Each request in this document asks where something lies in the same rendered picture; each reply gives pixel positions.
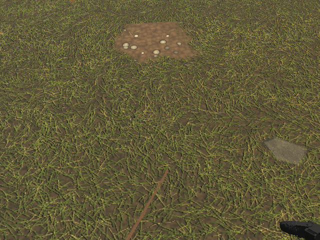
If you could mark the robot right hand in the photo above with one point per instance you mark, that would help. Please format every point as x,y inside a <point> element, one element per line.
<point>308,230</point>

